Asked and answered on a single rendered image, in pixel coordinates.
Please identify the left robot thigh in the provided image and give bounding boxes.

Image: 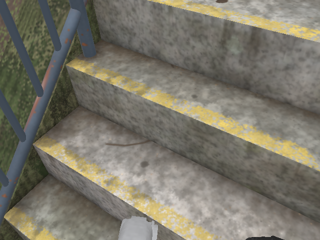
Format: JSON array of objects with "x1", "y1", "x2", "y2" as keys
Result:
[{"x1": 118, "y1": 216, "x2": 158, "y2": 240}]

